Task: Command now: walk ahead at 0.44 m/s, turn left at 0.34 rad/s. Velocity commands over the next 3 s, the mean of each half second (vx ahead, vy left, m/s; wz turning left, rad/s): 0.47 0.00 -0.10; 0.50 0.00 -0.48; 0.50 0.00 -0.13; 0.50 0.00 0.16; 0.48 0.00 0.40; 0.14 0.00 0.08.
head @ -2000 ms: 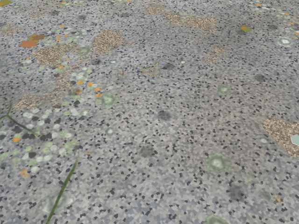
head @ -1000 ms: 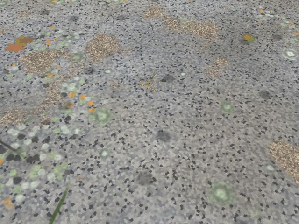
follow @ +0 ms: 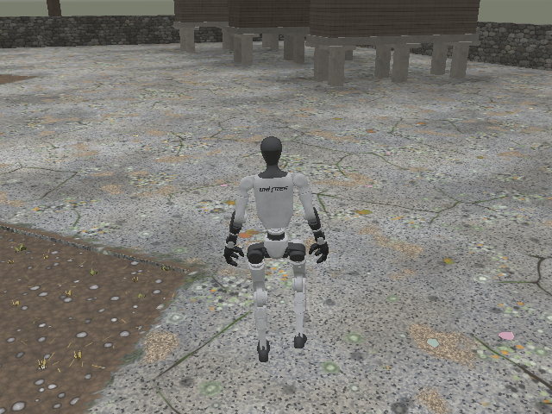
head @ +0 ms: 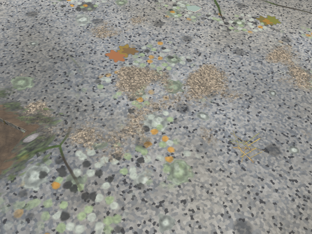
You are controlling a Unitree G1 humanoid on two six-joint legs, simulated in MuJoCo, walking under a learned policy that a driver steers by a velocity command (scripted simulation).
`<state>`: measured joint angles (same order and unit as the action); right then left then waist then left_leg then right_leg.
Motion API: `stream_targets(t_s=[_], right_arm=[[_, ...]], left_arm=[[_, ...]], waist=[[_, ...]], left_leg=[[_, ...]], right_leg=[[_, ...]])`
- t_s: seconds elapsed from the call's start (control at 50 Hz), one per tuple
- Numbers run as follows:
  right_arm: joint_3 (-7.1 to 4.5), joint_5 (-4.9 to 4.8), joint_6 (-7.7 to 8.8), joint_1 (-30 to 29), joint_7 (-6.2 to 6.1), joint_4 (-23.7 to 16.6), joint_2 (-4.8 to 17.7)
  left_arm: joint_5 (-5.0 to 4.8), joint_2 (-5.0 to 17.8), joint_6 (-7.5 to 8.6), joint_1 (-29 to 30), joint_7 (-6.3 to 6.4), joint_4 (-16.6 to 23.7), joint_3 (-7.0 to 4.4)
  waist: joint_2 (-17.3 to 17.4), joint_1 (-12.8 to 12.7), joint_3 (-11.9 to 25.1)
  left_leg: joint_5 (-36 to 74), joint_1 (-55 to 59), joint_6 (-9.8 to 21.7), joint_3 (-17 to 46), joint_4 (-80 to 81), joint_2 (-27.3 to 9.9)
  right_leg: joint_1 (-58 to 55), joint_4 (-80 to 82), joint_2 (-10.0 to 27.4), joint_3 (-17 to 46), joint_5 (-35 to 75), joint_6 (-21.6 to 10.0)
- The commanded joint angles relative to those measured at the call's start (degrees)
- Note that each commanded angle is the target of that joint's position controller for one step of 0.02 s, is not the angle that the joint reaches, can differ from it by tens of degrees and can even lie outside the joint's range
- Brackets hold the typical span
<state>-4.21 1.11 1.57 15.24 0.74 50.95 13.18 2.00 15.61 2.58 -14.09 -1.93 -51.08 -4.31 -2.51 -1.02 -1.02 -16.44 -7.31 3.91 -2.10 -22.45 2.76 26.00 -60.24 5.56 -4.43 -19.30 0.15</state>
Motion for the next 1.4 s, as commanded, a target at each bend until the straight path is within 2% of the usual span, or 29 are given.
stream_targets(t_s=[0.02, 0.12, 0.2, 0.26, 0.3, 0.32, 0.34, 0.36, 0.4, 0.44, 0.54, 0.66, 0.76, 0.8, 0.84, 0.86, 0.88, 0.9, 0.92, 0.94, 0.96, 0.98, 1.02, 1.08, 1.26, 1.32, 1.36, 1.38, 1.4], right_arm=[[-0.85, -0.74, 2.07, 2.64, -0.44, -1.60, 6.66], [-0.60, -0.61, 3.02, 6.86, -0.47, 0.59, 7.64], [-0.23, 0.08, 3.64, 8.25, -0.81, 2.04, 7.69], [-0.28, 0.65, 3.91, 6.32, -1.58, 2.59, 9.13], [-0.62, 1.24, 2.99, 4.92, -1.93, 2.49, 10.49], [-0.38, 0.96, 2.86, 5.29, -1.87, 1.92, 10.18], [0.59, -1.08, 3.03, 10.54, -0.83, 0.01, 5.14], [0.44, 0.02, 3.65, 8.59, -0.31, -0.70, 6.29], [0.59, 0.29, 4.65, 1.13, 0.02, -2.96, 7.83], [0.90, 1.17, 3.79, 0.49, -0.06, -3.85, 6.39], [1.57, 1.80, 1.02, -3.64, 0.16, -6.32, 5.06], [1.76, 1.20, 0.91, -15.14, 0.45, -10.69, 5.26], [2.42, 0.69, 1.84, -21.55, 0.88, -14.21, 5.35], [2.25, 0.45, 2.42, -19.11, 0.73, -14.40, 6.57], [1.32, 0.22, 3.10, -9.81, -0.08, -11.99, 9.03], [0.55, 0.61, 3.89, -2.35, -0.85, -10.28, 10.98], [-0.39, 2.07, 4.23, 7.44, -1.96, -9.78, 15.24], [-1.59, 2.84, 3.37, 6.51, -1.95, -9.62, 20.17], [-1.05, 1.83, 2.74, 3.74, -1.38, -9.83, 14.99], [0.19, 1.21, 2.75, 0.52, -0.97, -10.35, 9.69], [0.87, 1.30, 2.91, -1.05, -0.63, -9.91, 7.29], [1.15, 1.27, 3.18, -0.89, -0.67, -9.18, 6.73], [1.19, 0.61, 4.14, 1.06, -0.40, -7.29, 7.03], [0.84, -0.22, 5.24, 3.68, 0.03, -5.50, 7.95], [0.40, -0.46, 4.22, 10.15, 0.17, -1.02, 9.60], [0.15, -0.33, 3.50, 10.77, -0.12, 0.24, 10.65], [0.37, -0.69, 2.90, 10.69, -0.30, 0.85, 10.36], [1.02, -0.85, 2.94, 9.83, -0.35, -0.69, 8.69], [2.41, -1.84, 2.98, 14.25, -0.01, -3.24, 2.31]], left_arm=[[0.88, 3.40, -0.32, 0.61, -0.64, 2.96, -0.33], [-0.09, 1.60, -0.58, 10.30, -0.92, 6.70, 0.78], [-0.73, 1.51, -0.38, 14.16, -0.98, 8.36, 1.37], [-0.90, 2.92, -0.40, 8.54, -0.28, 7.10, 0.68], [-0.69, 4.63, -0.05, -5.37, 0.27, 2.47, -0.55], [0.13, 6.94, 0.16, -12.77, 0.75, 0.28, -1.54], [0.90, 14.13, 0.09, -16.47, 1.10, 0.19, -3.57], [-1.29, 12.94, -0.27, -11.03, 0.30, 0.27, -3.19], [-1.69, 7.60, -0.19, -2.33, 0.22, 2.28, -1.92], [-1.77, 4.78, 0.28, -0.87, 0.79, 1.56, -0.86], [-2.16, 7.13, 1.67, -4.84, 1.24, 0.95, -1.34], [-2.19, 7.53, 1.18, -11.54, 1.44, 1.03, -1.71], [-1.17, 8.06, 0.78, -13.99, 2.16, 1.93, -1.86], [-0.98, 9.12, 0.79, -11.85, 2.61, 3.11, -2.15], [-0.95, 10.53, 1.06, -8.12, 2.46, 4.54, -2.48], [-1.51, 9.98, 1.51, -7.24, 1.88, 4.77, -2.29], [-2.17, 5.53, 2.06, -7.73, 1.47, 6.51, -0.96], [-3.62, 1.66, 1.89, -15.03, 1.42, 8.11, -0.23], [-1.52, 5.93, 0.98, -15.22, 2.05, 5.68, -0.44], [-0.89, 6.09, 0.78, -11.43, 1.60, 5.31, -0.48], [-0.72, 4.99, 0.78, -8.44, 1.16, 5.79, -0.16], [-0.30, 4.57, 0.48, -6.81, 0.70, 6.27, -0.10], [0.24, 4.09, -0.50, -6.85, -0.04, 6.41, 0.11], [0.45, 3.69, -0.99, -3.50, -0.51, 7.53, 0.46], [-0.11, 1.68, -0.15, 14.40, -1.26, 13.09, 3.07], [0.03, 3.01, 0.24, 13.30, -0.49, 13.07, 2.71], [0.91, 4.58, 1.12, 1.34, 0.44, 8.80, 1.66], [1.96, 8.02, 1.61, -8.52, 1.16, 6.52, 0.52], [2.42, 14.37, 1.42, -12.42, 1.76, 6.09, -1.03]], waist=[[6.62, 0.24, -0.31], [6.94, 2.21, -4.31], [8.10, 3.13, -5.93], [8.06, -0.26, -3.14], [7.04, -6.21, 4.27], [4.22, -9.05, 8.25], [-9.15, -6.36, 13.91], [-9.19, -3.78, 16.41], [2.16, -1.36, 3.19], [3.48, 2.01, -1.06], [1.07, 1.77, -1.63], [-0.23, -3.23, -1.70], [-1.69, -5.18, -1.44], [-2.61, -3.12, -0.68], [-2.66, 1.46, 2.64], [0.64, 5.46, 6.92], [7.06, 8.64, 16.21], [22.00, 3.47, 19.66], [13.07, 2.20, 14.09], [6.17, 2.15, 7.34], [3.83, 1.88, 3.80], [6.09, 1.46, 2.42], [9.30, 0.55, 2.25], [8.42, 0.25, 2.02], [8.47, 3.71, -1.88], [8.29, 2.38, -1.71], [5.50, -2.89, 4.68], [1.69, -6.88, 11.10], [-12.09, -4.95, 17.22]], left_leg=[[30.46, 9.91, 8.83, 11.41, 10.61, -12.62], [33.79, 8.80, 8.00, 7.34, 12.96, -11.58], [36.45, 10.00, 6.26, 3.47, 15.26, -13.71], [55.72, 13.55, 4.54, -0.20, 8.07, -15.17], [61.08, 13.75, 2.99, -2.90, -11.20, -13.71], [49.42, 5.09, 2.17, -4.48, -26.02, -11.47], [18.05, -14.78, -0.63, -5.90, -51.09, -1.54], [-9.43, -24.56, -0.13, 4.22, -59.71, 2.58], [-1.19, -28.63, 0.52, 6.11, -56.32, -4.63], [0.54, -23.74, -0.68, 6.11, -47.74, -7.70], [5.41, -25.17, -5.35, 3.54, -36.35, -9.12], [15.77, -32.21, -7.77, 3.35, -21.56, -7.78], [13.59, -31.00, -6.87, 2.87, -13.59, -4.62], [11.22, -24.59, -5.63, 3.75, -9.21, -3.61], [7.31, -10.22, -3.78, 3.00, -5.24, -1.10], [8.92, 0.92, -2.04, 4.60, -1.80, -3.33], [-2.97, 13.91, 0.97, 16.83, -0.61, -16.49], [-5.48, 23.88, 7.33, 43.70, 6.06, -28.44], [-10.12, 18.52, 8.09, 45.76, 6.23, -27.20], [-6.92, 11.23, 7.14, 36.19, 6.79, -24.02], [0.73, 6.02, 6.18, 28.09, 7.89, -20.85], [6.75, 3.59, 5.24, 22.73, 8.66, -18.39], [17.63, 1.68, 4.93, 16.63, 9.36, -15.89], [23.04, 2.78, 6.51, 12.88, 11.08, -16.03], [26.86, 3.50, 5.39, 4.82, 12.90, -14.47], [35.67, 7.12, 4.64, 4.80, 8.09, -16.32], [44.85, 5.58, 2.86, 1.20, -7.41, -13.18], [31.85, -3.76, 1.57, -0.71, -21.45, -10.74], [-5.36, -23.86, -0.99, -3.90, -42.00, -1.35]], right_leg=[[13.17, -0.37, 0.01, 0.92, 5.77, 0.82], [14.72, 11.63, -0.46, -0.50, 12.89, 0.76], [8.34, 23.34, -2.23, -1.84, 16.88, -3.34], [0.00, 25.45, -6.30, -2.57, 12.89, -7.54], [-12.90, 28.72, -10.37, -3.42, 10.18, -9.68], [-24.59, 30.61, -6.95, 1.88, 7.80, -11.39], [-38.60, 35.36, 8.94, 30.91, 0.62, -20.29], [-39.46, 46.25, 12.81, 50.23, -2.65, -22.37], [-24.67, 47.83, 10.87, 36.38, -3.48, -19.41], [-14.47, 49.63, 5.46, 27.48, 5.39, -16.08], [-10.71, 52.09, 1.49, 20.57, 12.28, -16.13], [-20.54, 49.73, 0.45, 21.85, 17.99, -13.52], [-26.20, 43.59, 1.04, 24.12, 29.34, -13.23], [-25.59, 40.79, 1.65, 25.76, 32.41, -11.50], [-21.86, 33.67, 0.25, 26.07, 39.06, -9.07], [-18.50, 23.14, -3.33, 23.28, 38.05, -7.59], [-12.14, 7.44, -6.54, 18.15, 23.73, -6.40], [5.45, -5.63, -14.99, 11.68, -12.00, -4.71], [10.37, -11.32, -9.52, 12.16, -9.23, -5.39], [9.75, -10.85, -7.69, 11.95, -3.48, -5.13], [8.66, -8.35, -6.33, 11.57, -0.50, -4.62], [7.83, -6.17, -5.31, 11.26, 0.34, -4.17], [5.97, -4.12, -5.40, 10.60, 0.86, -3.34], [9.33, -1.68, -5.41, 10.11, 3.21, -2.55], [4.59, 23.70, -3.34, 1.07, 14.16, -2.28], [-0.01, 27.96, -5.03, 0.11, 10.02, -4.72], [-16.12, 33.76, -7.83, -0.79, 10.68, -7.11], [-30.02, 34.65, 0.75, 8.47, 6.47, -9.77], [-44.73, 39.57, 17.83, 35.27, 2.30, -16.09]])
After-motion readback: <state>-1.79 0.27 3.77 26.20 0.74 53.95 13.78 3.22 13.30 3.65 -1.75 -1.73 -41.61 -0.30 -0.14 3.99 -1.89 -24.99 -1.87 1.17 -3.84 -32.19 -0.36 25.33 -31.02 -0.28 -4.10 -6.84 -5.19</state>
